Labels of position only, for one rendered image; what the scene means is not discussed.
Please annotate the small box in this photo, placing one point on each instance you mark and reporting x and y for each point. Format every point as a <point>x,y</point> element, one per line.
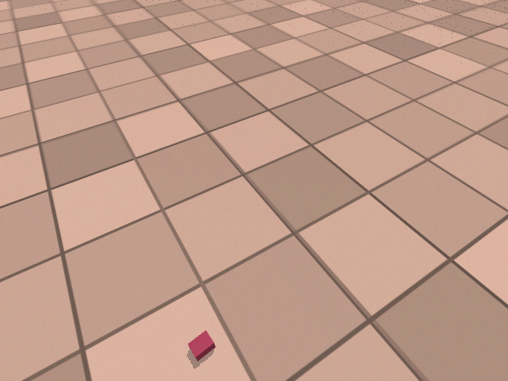
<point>201,345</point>

